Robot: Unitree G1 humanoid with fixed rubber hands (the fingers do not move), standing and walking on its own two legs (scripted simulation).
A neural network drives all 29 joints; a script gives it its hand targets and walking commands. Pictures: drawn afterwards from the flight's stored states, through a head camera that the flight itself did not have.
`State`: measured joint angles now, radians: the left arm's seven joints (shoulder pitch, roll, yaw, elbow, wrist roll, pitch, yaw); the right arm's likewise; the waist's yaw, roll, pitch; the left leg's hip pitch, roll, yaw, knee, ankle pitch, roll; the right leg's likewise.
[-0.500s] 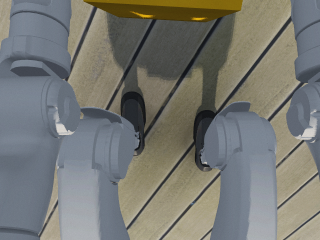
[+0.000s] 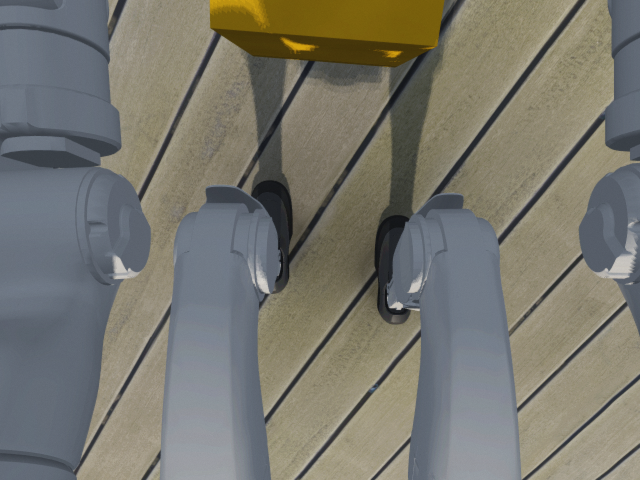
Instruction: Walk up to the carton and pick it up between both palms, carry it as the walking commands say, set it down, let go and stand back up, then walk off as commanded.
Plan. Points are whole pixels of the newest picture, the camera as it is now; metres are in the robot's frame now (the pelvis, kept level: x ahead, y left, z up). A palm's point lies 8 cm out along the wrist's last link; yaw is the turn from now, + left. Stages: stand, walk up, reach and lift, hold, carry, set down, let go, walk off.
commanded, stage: set down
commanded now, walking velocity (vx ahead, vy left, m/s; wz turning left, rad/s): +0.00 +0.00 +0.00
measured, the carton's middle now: out of the picture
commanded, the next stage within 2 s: let go in 0.74 s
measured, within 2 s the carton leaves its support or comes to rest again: neither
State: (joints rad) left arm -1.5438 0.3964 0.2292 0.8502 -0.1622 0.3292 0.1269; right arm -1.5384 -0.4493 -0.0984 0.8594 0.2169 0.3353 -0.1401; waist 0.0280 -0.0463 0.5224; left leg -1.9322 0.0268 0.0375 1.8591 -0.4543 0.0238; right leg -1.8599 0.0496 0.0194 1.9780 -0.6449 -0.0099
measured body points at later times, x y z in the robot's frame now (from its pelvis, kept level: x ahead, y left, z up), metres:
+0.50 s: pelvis +0.00 +0.00 +0.13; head +0.37 +0.00 +0.38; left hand +0.59 +0.21 +0.02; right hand +0.61 -0.18 +0.02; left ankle +0.15 +0.12 -0.43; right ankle +0.09 -0.11 -0.43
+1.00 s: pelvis +0.03 +0.00 +0.22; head +0.38 +0.01 +0.49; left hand +0.55 +0.23 +0.07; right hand +0.55 -0.20 +0.07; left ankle +0.15 +0.12 -0.43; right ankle +0.09 -0.11 -0.43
